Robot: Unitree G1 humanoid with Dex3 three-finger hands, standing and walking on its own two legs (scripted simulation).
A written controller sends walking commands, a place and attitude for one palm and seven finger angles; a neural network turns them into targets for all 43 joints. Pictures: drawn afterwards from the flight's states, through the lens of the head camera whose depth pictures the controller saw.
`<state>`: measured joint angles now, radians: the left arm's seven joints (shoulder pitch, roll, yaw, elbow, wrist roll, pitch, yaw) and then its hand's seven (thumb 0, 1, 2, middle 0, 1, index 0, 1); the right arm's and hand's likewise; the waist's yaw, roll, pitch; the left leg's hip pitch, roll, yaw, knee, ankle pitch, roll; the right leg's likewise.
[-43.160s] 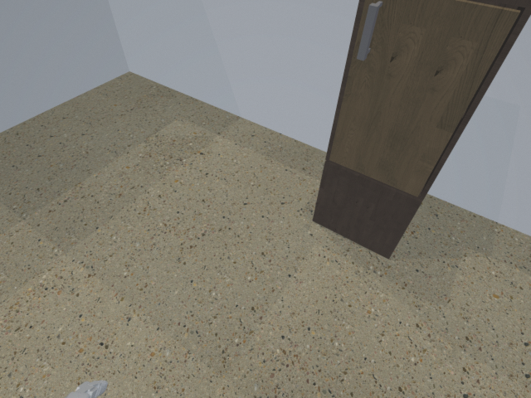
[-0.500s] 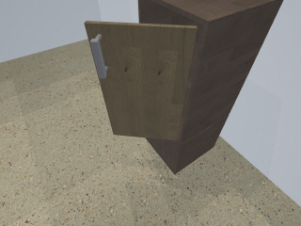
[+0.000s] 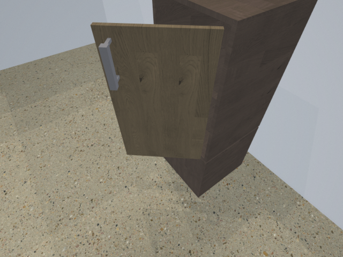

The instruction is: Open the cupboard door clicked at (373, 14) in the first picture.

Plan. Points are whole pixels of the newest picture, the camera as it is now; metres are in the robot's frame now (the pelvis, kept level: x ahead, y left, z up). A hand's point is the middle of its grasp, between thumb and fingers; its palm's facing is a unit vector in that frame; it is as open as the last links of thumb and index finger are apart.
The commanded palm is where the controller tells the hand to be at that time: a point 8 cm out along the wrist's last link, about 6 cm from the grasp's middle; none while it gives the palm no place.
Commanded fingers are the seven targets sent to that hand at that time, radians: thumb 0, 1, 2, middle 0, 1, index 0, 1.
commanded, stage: look again from close up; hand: left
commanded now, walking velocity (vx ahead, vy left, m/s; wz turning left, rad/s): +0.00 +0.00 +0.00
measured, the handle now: (111, 64) +0.58 +0.19 +0.16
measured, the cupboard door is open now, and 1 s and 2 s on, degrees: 49 49 49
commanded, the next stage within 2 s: raise the hand with hooked fingers in 0.28 s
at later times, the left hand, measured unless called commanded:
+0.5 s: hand (91, 256) +0.15 +0.19 -0.08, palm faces +0.23 -0.96 -0.18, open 7.4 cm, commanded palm +0.12 +0.24 -0.04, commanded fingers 0.00 0.74 0.83 -0.21 -0.41 -0.21 -0.41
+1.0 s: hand (76, 235) +0.16 +0.20 +0.04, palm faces +0.04 -1.00 -0.09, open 9.8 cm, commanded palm +0.15 +0.26 +0.03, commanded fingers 0.00 0.15 0.58 -0.25 -0.78 -0.25 -0.78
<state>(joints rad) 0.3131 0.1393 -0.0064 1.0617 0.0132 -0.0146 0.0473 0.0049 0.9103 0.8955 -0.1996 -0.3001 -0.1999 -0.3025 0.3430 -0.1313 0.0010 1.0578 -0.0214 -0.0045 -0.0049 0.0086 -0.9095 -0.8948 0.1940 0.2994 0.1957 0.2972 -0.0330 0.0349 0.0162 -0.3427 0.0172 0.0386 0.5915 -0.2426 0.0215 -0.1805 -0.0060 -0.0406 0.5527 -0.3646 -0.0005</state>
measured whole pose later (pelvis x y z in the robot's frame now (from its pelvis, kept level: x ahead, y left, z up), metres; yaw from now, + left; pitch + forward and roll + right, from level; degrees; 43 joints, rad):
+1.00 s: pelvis -0.03 -0.04 -0.05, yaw +3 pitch +5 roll -3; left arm 0.32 0.30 0.27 0.08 -0.37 -0.47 -0.44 0.01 0.38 0.67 -0.23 -0.64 -0.23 -0.64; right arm 0.21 -0.26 0.01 0.63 0.05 -0.26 -0.10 0.02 -0.90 -0.89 0.20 0.30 0.20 0.30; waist 0.04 0.04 -0.07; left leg -0.71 0.05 -0.08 0.97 -0.36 -0.02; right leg -0.52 0.04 -0.15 0.95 -0.53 -0.06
